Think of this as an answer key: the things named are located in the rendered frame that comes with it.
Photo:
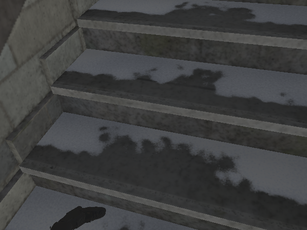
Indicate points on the left robot hand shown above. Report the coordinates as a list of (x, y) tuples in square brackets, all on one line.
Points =
[(77, 217)]

